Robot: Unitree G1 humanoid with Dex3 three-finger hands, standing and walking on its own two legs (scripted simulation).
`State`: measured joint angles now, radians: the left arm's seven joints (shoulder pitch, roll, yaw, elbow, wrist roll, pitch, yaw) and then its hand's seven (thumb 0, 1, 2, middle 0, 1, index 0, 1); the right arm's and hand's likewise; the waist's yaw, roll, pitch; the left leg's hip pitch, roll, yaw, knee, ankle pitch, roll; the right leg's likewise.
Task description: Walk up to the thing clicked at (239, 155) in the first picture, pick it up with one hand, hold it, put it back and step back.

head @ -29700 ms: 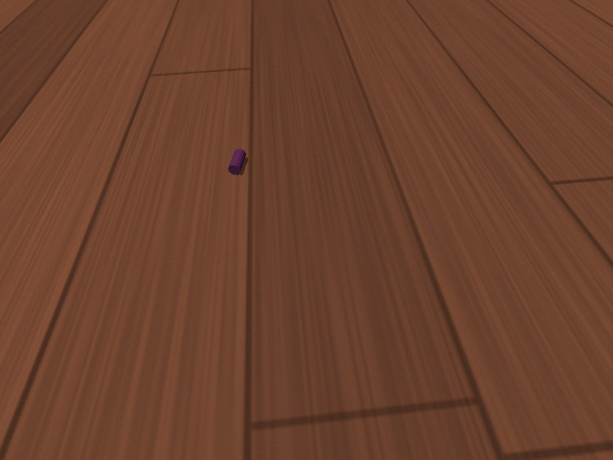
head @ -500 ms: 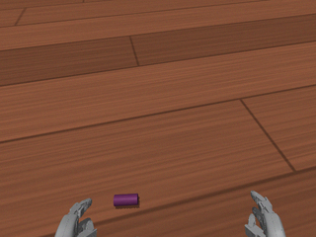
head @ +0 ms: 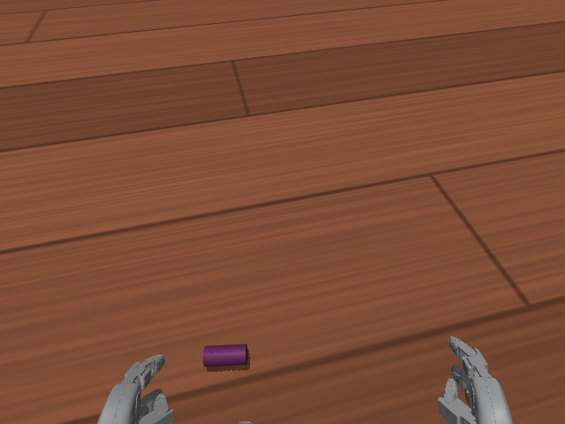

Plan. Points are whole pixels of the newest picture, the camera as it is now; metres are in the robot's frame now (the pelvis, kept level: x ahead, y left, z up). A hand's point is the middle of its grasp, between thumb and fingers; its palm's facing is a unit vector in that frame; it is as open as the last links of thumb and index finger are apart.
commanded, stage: home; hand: left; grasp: from above
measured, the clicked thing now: (225, 355) +0.45 +0.22 -0.68
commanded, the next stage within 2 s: stand in 0.86 s
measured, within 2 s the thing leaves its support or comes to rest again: neither
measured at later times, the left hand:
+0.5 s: hand (169, 410) +0.17 +0.18 -0.04, palm faces +0.05 -0.98 -0.19, open 7.4 cm
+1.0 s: hand (165, 416) +0.17 +0.19 -0.05, palm faces +0.02 -0.97 -0.24, open 7.4 cm
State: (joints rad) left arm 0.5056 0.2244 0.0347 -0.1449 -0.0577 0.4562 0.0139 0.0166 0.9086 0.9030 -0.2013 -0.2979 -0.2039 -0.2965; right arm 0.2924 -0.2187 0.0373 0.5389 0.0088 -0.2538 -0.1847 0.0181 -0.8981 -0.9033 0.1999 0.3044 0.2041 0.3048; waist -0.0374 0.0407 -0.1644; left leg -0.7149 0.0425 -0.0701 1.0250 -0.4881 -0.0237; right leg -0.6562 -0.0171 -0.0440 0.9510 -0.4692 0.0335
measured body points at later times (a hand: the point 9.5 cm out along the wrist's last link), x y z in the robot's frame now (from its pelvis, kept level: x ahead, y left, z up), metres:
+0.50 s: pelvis +0.01 +0.00 +0.00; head +0.03 +0.01 +0.45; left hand +0.17 +0.23 -0.03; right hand +0.17 -0.24 -0.06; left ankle +0.01 +0.13 -0.68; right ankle +0.00 -0.14 -0.68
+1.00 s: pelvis +0.00 +0.00 +0.00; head +0.02 +0.02 +0.45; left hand +0.16 +0.24 -0.04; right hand +0.16 -0.24 -0.07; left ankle +0.01 +0.13 -0.68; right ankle +0.00 -0.14 -0.68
